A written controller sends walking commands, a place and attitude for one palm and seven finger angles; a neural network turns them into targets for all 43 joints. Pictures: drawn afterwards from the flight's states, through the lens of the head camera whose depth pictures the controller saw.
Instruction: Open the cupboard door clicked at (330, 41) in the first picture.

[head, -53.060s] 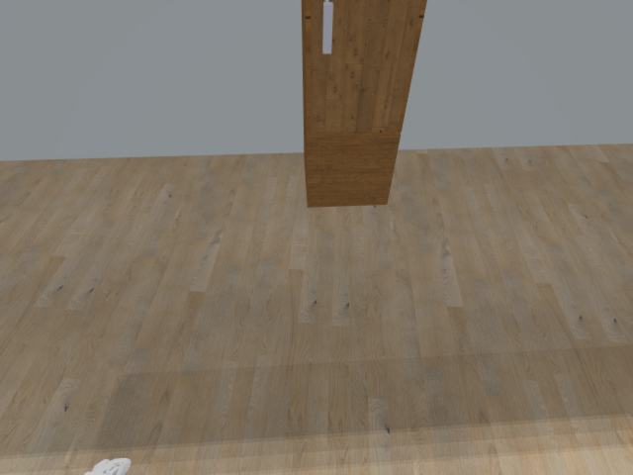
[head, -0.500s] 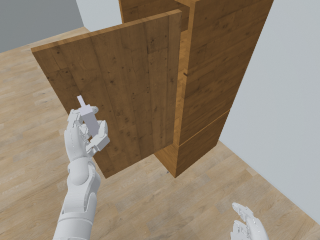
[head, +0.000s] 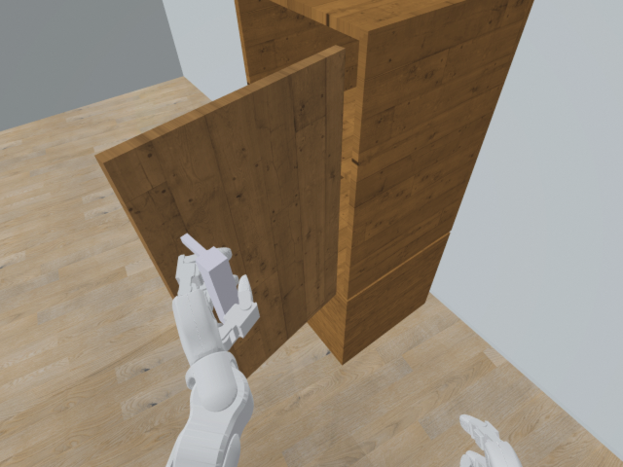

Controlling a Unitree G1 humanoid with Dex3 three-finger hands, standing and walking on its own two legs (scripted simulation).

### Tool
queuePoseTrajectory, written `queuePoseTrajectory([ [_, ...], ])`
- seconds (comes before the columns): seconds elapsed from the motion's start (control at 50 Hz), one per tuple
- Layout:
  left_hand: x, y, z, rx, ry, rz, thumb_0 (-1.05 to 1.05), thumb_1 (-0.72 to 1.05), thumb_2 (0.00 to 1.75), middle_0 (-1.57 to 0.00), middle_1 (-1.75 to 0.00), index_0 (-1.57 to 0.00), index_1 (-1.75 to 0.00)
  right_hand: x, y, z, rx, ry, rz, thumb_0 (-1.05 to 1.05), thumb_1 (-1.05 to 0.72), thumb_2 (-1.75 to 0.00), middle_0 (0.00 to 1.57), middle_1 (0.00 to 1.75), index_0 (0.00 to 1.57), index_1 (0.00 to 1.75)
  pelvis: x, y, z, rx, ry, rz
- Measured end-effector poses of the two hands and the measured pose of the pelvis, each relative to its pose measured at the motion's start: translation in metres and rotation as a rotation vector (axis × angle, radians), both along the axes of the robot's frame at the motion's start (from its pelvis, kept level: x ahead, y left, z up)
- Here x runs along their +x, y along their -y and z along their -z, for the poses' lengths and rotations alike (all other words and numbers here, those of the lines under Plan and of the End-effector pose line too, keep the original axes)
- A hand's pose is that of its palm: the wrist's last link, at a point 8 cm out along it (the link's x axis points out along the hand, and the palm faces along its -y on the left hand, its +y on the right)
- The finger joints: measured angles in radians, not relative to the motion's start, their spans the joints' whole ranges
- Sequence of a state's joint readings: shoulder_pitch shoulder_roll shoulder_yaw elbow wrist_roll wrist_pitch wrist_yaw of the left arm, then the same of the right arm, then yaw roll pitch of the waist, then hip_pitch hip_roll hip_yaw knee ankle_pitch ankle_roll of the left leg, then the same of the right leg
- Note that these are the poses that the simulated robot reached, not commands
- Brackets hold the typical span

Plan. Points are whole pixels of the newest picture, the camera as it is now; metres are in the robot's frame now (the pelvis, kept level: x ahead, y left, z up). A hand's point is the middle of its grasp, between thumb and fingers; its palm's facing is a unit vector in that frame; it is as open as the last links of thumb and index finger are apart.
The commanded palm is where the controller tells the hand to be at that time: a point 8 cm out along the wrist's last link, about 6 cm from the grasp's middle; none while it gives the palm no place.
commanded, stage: open thumb and fingers to let go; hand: left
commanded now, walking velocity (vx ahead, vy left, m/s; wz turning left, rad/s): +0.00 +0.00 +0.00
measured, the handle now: (212, 282) +0.33 +0.15 +0.07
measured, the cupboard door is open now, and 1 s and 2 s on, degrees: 100 100 100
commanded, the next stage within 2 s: slide the hand sideways off the handle in 0.76 s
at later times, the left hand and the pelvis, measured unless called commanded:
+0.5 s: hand (243, 303) +0.30 +0.10 +0.08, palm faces +0.41 -0.91 -0.02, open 13.1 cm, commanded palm +0.25 +0.14 +0.08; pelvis +0.00 +0.02 +0.00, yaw +0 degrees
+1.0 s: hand (235, 318) +0.28 +0.11 +0.08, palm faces +0.13 -0.99 -0.10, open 15.8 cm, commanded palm +0.24 +0.14 +0.08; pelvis -0.02 +0.02 -0.01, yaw +0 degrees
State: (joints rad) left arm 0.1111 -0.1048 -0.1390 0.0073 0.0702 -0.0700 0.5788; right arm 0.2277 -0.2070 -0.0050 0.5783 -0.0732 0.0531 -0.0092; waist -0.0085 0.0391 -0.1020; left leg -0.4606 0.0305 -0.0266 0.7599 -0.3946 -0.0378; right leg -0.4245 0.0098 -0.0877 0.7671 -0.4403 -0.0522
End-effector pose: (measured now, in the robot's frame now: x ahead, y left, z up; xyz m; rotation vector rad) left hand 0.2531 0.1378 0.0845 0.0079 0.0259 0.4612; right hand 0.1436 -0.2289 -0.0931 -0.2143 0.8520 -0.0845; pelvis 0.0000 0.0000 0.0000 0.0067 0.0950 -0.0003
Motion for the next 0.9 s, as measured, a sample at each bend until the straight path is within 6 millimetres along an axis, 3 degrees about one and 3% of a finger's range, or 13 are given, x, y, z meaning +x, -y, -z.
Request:
queuePoseTrajectory([
  [0.18, 0.002, -0.004, 0.001, 0.004, 0.002, 0.03, 0.01, 0.48, 0.71, -0.33, -1.29, -0.33, -1.31, 0.015, -0.01, 0.0, 0.004, 0.007, -0.015, 0.01, -0.91, -0.9, 0.2, 0.3, 0.2, 0.3, 0.001, -0.003, 0.0, -0.001, -0.004, -0.007],
  [0.34, 0.003, -0.004, 0.002, 0.004, 0.0, 0.033, 0.01, 0.06, 0.54, -0.33, -1.26, -0.33, -1.26, 0.023, -0.027, -0.001, 0.031, 0.03, -0.031, 0.01, -0.9, -0.9, 0.2, 0.3, 0.2, 0.3, 0.0, -0.01, 0.001, -0.004, -0.008, -0.005],
  [0.52, 0.004, -0.004, 0.002, 0.011, 0.001, 0.044, 0.0, -0.37, 0.36, -0.29, -1.15, -0.3, -1.15, 0.018, -0.038, 0.0, 0.039, 0.025, -0.035, 0.01, -0.9, -0.9, 0.2, 0.3, 0.21, 0.3, -0.005, -0.017, 0.004, -0.012, -0.003, -0.004],
  [0.7, 0.007, -0.003, 0.001, 0.016, -0.003, 0.045, -0.01, -0.48, 0.31, -0.23, -0.81, -0.24, -0.81, 0.006, -0.038, 0.002, 0.029, 0.011, -0.023, 0.01, -0.9, -0.9, 0.2, 0.3, 0.21, 0.3, -0.013, -0.021, 0.005, -0.016, -0.001, 0.0],
  [0.9, 0.004, -0.006, 0.001, 0.017, -0.007, 0.067, -0.01, -0.5, 0.3, -0.35, -0.56, -0.33, -0.62, -0.004, -0.038, 0.003, 0.03, 0.018, -0.021, 0.01, -0.9, -0.9, 0.2, 0.3, 0.2, 0.3, -0.019, -0.024, 0.006, -0.017, 0.002, 0.004],
])
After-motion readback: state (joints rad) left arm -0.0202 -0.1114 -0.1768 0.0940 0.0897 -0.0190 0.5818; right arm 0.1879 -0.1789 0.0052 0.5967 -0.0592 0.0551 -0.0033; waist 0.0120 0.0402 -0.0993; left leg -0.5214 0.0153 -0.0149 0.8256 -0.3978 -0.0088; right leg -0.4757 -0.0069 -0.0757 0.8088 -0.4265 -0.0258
